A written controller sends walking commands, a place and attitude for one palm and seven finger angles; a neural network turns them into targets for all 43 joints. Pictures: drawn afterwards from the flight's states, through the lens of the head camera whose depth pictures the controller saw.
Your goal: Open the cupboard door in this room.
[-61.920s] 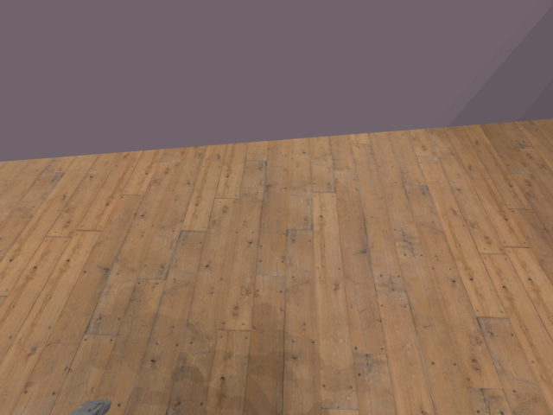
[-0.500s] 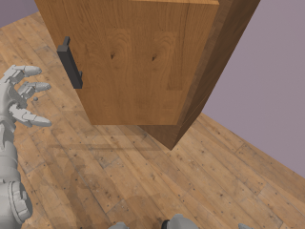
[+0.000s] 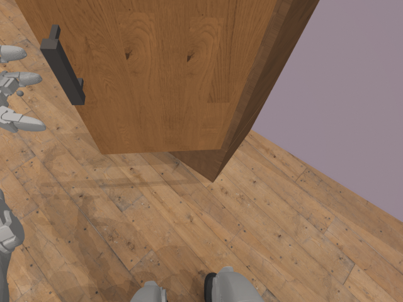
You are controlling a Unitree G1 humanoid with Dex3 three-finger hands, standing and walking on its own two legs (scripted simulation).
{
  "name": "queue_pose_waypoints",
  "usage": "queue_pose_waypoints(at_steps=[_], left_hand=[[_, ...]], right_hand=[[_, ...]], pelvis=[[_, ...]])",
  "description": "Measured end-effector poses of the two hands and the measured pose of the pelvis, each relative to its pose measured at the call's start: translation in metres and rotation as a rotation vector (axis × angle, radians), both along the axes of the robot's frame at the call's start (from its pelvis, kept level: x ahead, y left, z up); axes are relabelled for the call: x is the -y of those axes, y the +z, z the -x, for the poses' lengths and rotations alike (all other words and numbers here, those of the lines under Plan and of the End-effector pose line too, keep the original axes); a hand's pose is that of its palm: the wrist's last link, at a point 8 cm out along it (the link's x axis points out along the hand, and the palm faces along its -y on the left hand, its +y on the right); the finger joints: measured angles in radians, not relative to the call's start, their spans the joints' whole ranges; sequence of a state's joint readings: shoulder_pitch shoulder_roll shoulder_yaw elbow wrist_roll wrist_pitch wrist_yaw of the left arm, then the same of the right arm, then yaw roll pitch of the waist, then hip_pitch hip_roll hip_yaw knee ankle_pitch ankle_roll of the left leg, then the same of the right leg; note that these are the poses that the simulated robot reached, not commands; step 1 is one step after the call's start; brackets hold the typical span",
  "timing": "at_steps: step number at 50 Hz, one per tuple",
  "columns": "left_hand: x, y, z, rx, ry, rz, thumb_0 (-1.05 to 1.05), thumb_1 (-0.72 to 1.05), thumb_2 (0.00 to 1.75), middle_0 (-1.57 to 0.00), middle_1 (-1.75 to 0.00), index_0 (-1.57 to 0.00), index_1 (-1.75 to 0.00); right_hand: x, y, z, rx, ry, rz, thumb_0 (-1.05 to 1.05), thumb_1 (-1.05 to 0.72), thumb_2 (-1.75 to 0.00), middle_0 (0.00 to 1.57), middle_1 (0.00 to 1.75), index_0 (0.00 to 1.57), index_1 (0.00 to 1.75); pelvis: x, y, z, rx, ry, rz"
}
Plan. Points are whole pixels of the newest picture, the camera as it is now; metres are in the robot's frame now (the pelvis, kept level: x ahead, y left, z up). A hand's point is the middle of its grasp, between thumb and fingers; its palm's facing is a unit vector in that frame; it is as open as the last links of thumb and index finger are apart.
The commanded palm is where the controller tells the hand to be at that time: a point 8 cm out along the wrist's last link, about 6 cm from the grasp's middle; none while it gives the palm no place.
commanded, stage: move the hooked fingers beside the handle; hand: left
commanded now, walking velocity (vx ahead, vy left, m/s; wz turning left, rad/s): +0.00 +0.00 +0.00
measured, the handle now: (67, 67) +0.55 +0.23 +0.08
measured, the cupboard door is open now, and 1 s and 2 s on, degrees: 41 41 40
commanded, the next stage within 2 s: slide the fingers in behind the handle in 1.02 s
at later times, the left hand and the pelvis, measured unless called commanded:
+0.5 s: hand (22, 80) +0.51 +0.30 +0.09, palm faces +0.02 -1.00 -0.01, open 14.0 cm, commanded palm +0.48 +0.34 +0.09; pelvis +0.01 +0.01 +0.00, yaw -1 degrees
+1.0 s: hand (24, 85) +0.49 +0.29 +0.09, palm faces +0.04 -1.00 -0.01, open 14.0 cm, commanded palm +0.48 +0.34 +0.08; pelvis +0.00 +0.00 -0.01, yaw +0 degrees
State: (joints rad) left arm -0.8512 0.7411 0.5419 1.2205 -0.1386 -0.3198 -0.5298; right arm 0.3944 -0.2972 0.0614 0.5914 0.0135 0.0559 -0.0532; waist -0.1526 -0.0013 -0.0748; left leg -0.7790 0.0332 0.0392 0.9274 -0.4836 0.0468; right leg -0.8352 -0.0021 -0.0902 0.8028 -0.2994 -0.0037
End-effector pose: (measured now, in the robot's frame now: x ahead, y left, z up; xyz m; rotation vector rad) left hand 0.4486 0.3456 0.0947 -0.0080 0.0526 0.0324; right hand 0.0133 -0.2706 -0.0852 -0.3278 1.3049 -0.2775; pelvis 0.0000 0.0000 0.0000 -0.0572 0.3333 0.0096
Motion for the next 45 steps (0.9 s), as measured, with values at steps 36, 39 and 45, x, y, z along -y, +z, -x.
queue_pose_waypoints(at_steps=[36, 39, 45], left_hand=[[-0.008, -0.003, -0.025, 0.006, 0.013, -0.012, -0.01, -0.5, 0.3, -0.3, -1.2, -0.29, -1.2], [-0.008, 0.0, -0.021, 0.009, 0.012, -0.021, -0.01, -0.5, 0.3, -0.3, -1.2, -0.29, -1.2], [-0.002, -0.001, -0.019, 0.005, -0.001, -0.015, -0.01, -0.5, 0.3, -0.3, -1.2, -0.29, -1.2]], right_hand=[[-0.012, 0.002, 0.002, -0.061, -0.032, -0.026, 0.0, -0.9, -0.9, 0.21, 0.3, 0.2, 0.3], [-0.01, 0.0, -0.004, -0.045, -0.018, -0.029, 0.0, -0.9, -0.9, 0.21, 0.3, 0.2, 0.3], [-0.005, -0.003, -0.009, -0.04, 0.005, -0.02, 0.0, -0.9, -0.9, 0.21, 0.3, 0.2, 0.3]], pelvis=[[-0.005, -0.002, -0.014, -0.036, -0.008, 0.021], [-0.004, -0.002, -0.012, -0.03, -0.004, 0.02], [-0.001, -0.003, -0.008, -0.028, 0.005, 0.017]])
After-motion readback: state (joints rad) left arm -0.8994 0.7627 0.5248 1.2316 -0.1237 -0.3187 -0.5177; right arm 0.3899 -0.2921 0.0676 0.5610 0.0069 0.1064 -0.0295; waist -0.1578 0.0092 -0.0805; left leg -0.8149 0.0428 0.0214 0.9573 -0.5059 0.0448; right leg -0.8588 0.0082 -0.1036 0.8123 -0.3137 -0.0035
